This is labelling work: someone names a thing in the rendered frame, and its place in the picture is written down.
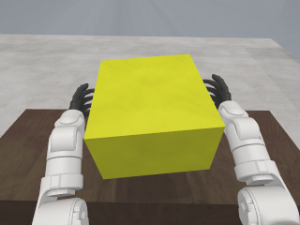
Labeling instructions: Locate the robot left forearm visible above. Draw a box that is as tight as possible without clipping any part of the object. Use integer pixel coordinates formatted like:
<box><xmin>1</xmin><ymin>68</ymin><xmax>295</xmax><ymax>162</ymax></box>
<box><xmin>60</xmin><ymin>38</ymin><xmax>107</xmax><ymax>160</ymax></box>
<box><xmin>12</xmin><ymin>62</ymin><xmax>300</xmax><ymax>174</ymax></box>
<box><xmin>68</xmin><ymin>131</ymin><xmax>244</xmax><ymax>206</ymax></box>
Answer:
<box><xmin>32</xmin><ymin>109</ymin><xmax>85</xmax><ymax>225</ymax></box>

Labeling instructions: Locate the robot right upper arm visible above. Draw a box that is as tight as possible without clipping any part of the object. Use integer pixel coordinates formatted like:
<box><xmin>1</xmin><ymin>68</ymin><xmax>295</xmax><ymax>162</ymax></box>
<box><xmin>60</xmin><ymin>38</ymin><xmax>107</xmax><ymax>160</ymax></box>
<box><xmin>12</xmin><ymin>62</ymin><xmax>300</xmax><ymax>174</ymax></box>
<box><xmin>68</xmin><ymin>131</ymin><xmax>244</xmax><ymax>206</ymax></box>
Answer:
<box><xmin>237</xmin><ymin>185</ymin><xmax>300</xmax><ymax>225</ymax></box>

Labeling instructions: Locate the carton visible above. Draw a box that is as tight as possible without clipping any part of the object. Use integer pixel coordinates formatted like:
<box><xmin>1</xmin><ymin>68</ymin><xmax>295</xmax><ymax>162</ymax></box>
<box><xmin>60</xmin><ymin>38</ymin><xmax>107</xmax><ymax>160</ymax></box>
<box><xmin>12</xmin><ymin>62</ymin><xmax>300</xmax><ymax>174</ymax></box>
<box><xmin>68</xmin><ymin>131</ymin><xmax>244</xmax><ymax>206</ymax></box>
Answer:
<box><xmin>83</xmin><ymin>53</ymin><xmax>225</xmax><ymax>180</ymax></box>

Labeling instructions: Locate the robot left hand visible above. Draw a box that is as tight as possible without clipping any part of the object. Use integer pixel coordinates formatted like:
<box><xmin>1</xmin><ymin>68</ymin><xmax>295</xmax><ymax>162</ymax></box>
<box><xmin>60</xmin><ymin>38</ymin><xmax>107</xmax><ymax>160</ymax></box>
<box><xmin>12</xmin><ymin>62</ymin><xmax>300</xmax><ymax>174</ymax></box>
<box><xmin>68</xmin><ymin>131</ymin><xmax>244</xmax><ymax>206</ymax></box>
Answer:
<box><xmin>69</xmin><ymin>83</ymin><xmax>95</xmax><ymax>119</ymax></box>

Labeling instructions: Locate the robot right forearm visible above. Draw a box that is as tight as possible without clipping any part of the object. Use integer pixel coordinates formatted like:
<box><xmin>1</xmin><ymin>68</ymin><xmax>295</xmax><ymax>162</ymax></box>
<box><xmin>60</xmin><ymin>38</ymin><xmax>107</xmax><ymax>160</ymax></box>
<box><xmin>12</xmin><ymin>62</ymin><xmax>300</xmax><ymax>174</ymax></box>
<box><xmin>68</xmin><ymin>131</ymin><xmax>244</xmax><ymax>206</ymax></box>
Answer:
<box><xmin>217</xmin><ymin>100</ymin><xmax>300</xmax><ymax>223</ymax></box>

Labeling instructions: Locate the pedestal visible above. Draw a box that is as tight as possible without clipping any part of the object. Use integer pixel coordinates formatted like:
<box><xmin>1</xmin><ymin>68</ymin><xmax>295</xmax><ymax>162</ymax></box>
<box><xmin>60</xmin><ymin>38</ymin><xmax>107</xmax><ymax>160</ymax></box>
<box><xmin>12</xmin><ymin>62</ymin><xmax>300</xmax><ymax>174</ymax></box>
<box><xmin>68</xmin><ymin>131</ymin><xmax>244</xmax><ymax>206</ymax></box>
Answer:
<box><xmin>0</xmin><ymin>109</ymin><xmax>300</xmax><ymax>225</ymax></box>

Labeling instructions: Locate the robot left upper arm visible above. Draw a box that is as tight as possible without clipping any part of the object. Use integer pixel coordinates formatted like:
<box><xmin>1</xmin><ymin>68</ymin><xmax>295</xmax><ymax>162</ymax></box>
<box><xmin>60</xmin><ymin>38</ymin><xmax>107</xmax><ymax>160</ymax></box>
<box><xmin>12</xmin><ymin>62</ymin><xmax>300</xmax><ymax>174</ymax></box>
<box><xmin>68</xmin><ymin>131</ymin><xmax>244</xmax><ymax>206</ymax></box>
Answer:
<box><xmin>33</xmin><ymin>197</ymin><xmax>89</xmax><ymax>225</ymax></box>

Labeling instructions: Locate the robot right hand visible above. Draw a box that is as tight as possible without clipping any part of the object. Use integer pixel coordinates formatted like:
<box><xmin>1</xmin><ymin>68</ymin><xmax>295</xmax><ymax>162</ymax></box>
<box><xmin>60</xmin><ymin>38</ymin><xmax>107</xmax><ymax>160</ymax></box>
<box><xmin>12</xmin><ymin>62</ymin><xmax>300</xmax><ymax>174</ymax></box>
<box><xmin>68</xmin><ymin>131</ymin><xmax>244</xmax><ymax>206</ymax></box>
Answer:
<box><xmin>202</xmin><ymin>74</ymin><xmax>232</xmax><ymax>110</ymax></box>

